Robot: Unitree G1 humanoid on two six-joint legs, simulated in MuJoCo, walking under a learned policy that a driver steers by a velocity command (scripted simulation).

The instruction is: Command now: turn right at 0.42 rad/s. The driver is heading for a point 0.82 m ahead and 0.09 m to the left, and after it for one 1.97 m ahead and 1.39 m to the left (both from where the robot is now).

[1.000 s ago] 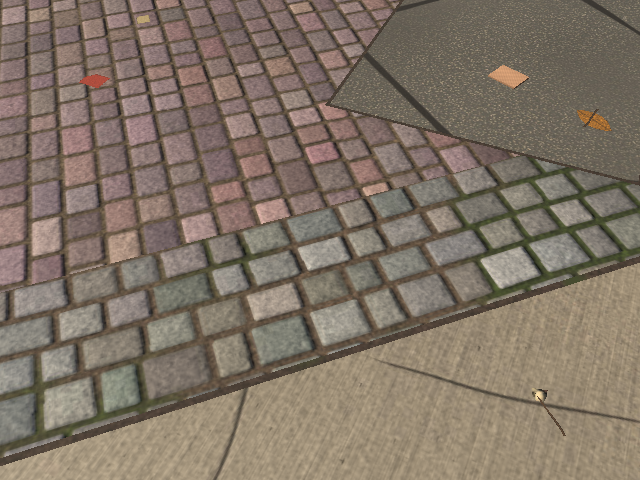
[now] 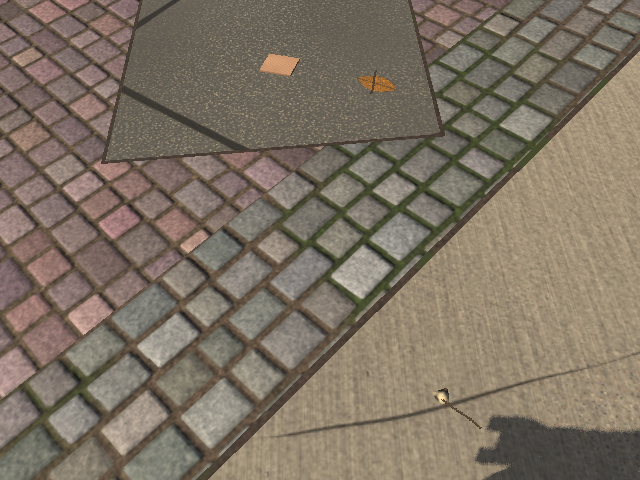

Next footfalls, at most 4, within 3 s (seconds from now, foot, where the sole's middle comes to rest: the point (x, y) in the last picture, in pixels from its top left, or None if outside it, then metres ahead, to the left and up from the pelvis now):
0.20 left None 0.05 0.14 -0.78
0.62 right None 0.29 -0.15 -0.78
1.16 left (322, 394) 0.62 0.08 -0.78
1.60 right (370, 274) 0.93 -0.04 -0.78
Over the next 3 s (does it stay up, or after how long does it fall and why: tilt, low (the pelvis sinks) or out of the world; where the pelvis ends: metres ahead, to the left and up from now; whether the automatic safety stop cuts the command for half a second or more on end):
stays up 0.78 0.05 -0.01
